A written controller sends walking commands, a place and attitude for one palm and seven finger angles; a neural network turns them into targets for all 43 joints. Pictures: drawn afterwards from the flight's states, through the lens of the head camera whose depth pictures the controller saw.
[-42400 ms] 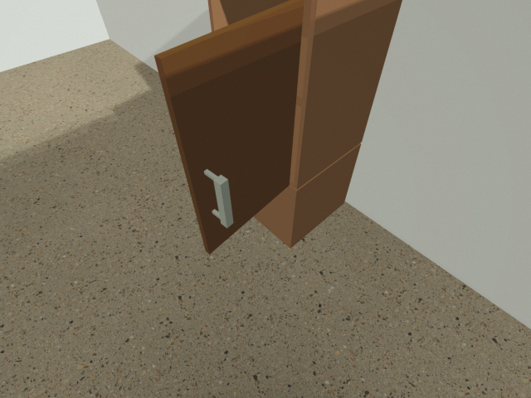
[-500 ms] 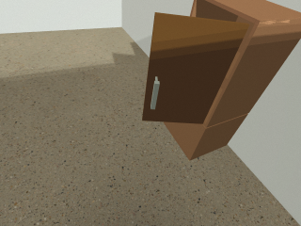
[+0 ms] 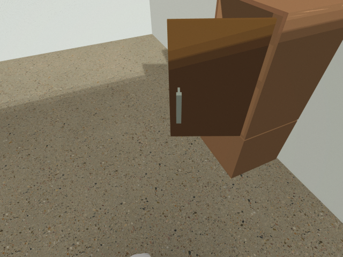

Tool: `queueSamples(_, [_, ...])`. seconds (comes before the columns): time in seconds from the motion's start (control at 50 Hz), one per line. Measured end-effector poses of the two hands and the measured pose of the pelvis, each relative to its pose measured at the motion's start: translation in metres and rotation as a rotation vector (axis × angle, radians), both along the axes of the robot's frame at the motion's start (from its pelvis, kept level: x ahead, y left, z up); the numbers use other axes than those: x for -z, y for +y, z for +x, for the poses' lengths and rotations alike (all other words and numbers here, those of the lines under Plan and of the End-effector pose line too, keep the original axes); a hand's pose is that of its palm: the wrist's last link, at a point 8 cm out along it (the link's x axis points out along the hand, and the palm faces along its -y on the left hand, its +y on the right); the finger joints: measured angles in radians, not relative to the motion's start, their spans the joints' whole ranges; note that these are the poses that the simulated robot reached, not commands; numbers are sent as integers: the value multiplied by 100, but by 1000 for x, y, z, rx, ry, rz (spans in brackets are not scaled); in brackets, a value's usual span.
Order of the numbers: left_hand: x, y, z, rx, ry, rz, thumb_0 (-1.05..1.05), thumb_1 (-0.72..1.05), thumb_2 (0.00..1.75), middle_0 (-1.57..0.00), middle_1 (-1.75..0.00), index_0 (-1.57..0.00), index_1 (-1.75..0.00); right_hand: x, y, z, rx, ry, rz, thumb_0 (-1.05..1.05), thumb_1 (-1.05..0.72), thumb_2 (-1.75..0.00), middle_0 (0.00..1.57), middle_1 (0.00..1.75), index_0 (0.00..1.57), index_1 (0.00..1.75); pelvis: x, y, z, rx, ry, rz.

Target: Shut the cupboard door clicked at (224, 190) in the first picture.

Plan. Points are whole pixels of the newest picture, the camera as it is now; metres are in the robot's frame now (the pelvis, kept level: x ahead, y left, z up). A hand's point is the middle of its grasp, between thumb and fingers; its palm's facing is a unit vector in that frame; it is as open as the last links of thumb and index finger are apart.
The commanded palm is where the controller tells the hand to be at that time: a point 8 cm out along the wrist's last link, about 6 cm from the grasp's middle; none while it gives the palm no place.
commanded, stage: come to a stop and stand still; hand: left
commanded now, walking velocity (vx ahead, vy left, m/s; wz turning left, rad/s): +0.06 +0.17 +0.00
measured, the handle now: (178, 105) +0.77 +0.02 -0.12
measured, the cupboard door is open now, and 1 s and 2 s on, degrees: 66 66 66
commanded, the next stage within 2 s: look again from close up in 0.80 s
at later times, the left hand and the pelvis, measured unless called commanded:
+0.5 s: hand out of the picture +0.03 +0.17 -0.19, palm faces +0.06 -0.99 -0.12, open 7.3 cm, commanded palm none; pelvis +0.05 +0.03 -0.01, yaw +0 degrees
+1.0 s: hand out of the picture +0.04 +0.20 -0.18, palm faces +0.03 -0.99 -0.17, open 7.3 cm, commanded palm none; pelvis +0.06 +0.04 +0.00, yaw -1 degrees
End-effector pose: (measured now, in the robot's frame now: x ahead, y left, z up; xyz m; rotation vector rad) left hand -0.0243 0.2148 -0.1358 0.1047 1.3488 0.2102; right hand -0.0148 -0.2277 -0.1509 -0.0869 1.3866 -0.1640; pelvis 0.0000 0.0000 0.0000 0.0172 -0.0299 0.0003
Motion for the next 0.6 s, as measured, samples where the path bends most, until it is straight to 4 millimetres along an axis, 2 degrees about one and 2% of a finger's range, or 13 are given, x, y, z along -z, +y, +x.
queueSamples(0.1, [1, -20, -27, -33, 79, -39, 1, 91, 90, -20, -30, -20, -30, -4, -11, 19, -20, -15, -15, 0, -91, -90, 19, 30, 20, 30, -2, -3, 8, -17, 3, -10])
queueSamples(0.22, [9, -26, -27, -66, 121, -79, 1, 91, 90, -20, -30, -21, -30, -4, 0, 48, -72, -6, -28, 0, -91, -90, 19, 30, 20, 30, 2, 3, 22, -29, 16, -17])
queueSamples(0.32, [24, -17, -10, -65, 134, -103, 1, 91, 90, -20, -30, -20, -30, -2, 16, 76, -97, -37, -63, 1, -94, -90, 19, 30, 20, 30, 10, 13, 35, -25, 15, -14])
queueSamples(0.42, [26, -4, 21, -21, 106, -99, 1, 91, 90, -20, -30, -20, -30, -5, 24, 92, -83, -67, -77, 1, -96, -90, 20, 30, 20, 30, 8, 23, 45, -4, 10, -11])
queueSamples(0.52, [24, 13, 53, 25, 60, -72, 1, 91, 90, -20, -30, -20, -30, -6, 32, 96, -66, -72, -76, 1, -96, -90, 20, 30, 20, 30, 7, 30, 50, 4, 11, -8])
queueSamples(0.6, [20, 31, 67, 44, 49, -36, 2, 92, 90, -20, -30, -20, -30, -5, 36, 90, -57, -49, -70, 0, -96, -90, 20, 30, 20, 30, 6, 35, 54, 7, 13, -5])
